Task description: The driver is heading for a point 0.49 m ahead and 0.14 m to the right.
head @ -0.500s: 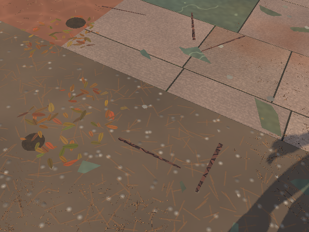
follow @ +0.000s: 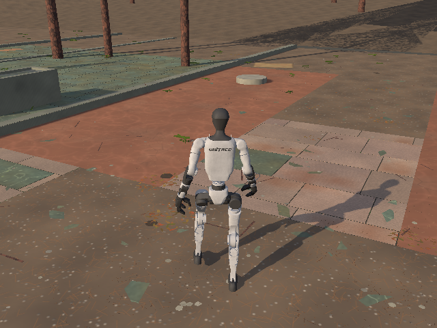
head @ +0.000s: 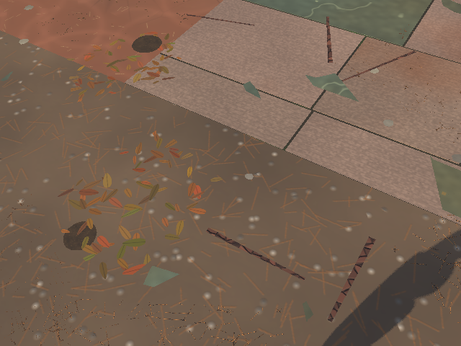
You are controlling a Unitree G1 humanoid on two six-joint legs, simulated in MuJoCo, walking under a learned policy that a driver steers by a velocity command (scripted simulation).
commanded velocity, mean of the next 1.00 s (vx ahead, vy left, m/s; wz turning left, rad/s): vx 0.38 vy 0.00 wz -0.27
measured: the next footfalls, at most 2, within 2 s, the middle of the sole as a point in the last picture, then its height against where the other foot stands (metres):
left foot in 0.16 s outside the picture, level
right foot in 0.72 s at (311, 328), level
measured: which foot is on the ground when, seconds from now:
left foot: up 0.00-0.14, down 0.16-0.72, up 0.74-1.00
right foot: down 0.00-0.16, up 0.18-0.70, down 0.72-1.00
